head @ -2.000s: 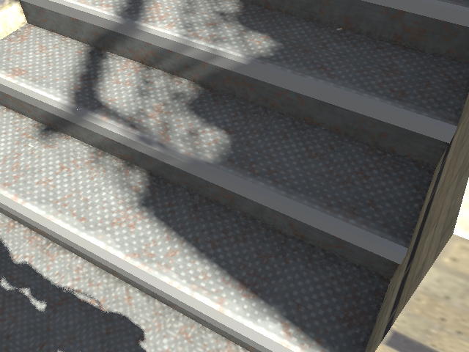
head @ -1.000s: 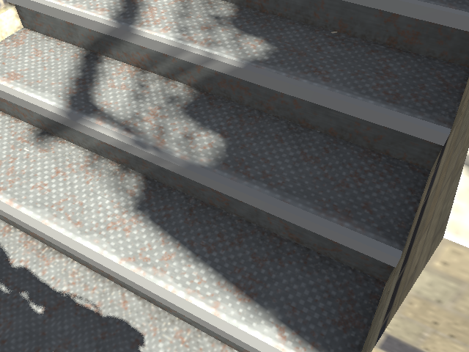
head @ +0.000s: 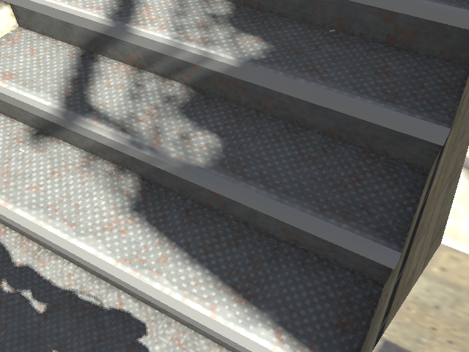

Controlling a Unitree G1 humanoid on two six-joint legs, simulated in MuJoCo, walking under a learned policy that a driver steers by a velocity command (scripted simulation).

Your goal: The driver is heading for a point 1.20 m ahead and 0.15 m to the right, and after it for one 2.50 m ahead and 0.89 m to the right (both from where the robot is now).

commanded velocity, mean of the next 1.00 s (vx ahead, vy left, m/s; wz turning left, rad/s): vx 0.05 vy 0.00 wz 0.00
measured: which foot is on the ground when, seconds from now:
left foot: down 0.00-1.00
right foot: down 0.00-1.00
